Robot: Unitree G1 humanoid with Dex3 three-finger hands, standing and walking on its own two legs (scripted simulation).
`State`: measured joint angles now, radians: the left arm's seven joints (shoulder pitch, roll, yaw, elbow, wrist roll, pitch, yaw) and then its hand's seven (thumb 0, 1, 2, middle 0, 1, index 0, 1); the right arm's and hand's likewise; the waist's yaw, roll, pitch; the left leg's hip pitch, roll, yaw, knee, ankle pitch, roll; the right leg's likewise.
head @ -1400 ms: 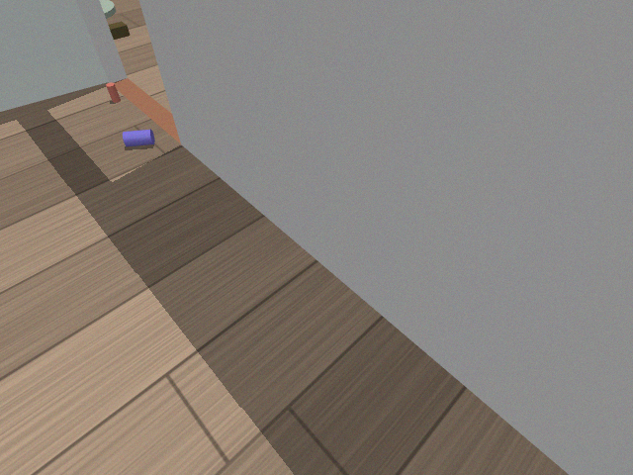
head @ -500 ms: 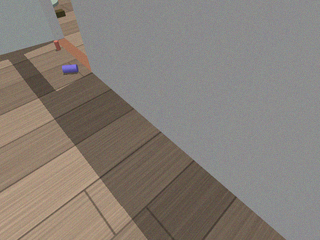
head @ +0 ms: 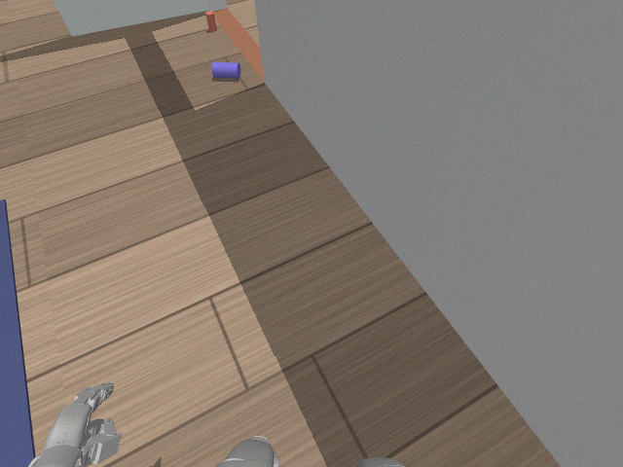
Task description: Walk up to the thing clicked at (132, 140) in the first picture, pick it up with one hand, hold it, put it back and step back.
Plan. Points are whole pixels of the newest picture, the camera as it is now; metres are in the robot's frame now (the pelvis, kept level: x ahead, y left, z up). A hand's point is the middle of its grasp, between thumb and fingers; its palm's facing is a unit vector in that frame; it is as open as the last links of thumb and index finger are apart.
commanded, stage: walk up
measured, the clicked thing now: (226, 70) +1.99 +0.39 -0.73
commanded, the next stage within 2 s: none
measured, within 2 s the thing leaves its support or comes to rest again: neither
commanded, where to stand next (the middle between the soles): +0.05 +0.05 m, yaw +55 degrees
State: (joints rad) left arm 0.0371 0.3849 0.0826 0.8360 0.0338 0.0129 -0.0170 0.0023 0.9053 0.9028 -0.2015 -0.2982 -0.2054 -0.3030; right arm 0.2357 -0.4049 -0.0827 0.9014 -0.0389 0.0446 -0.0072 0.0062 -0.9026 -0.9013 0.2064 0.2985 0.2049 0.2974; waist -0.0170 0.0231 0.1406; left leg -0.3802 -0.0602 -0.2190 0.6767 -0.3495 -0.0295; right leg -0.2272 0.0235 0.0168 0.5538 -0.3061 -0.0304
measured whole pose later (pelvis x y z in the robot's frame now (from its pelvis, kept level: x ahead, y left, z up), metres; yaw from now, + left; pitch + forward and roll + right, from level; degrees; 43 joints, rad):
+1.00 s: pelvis +0.01 -0.02 -0.02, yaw +43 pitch -3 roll +2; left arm 0.31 0.50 0.08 0.74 0.04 -0.01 -0.01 0.01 0.90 0.90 -0.21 -0.30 -0.21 -0.30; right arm 0.27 -0.45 -0.09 0.77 -0.02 0.03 0.05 0.01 -0.90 -0.90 0.20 0.30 0.20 0.30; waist 0.05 -0.03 0.10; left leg -0.34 0.00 -0.01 0.69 -0.32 -0.02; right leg -0.34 -0.25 -0.18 0.80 -0.39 0.02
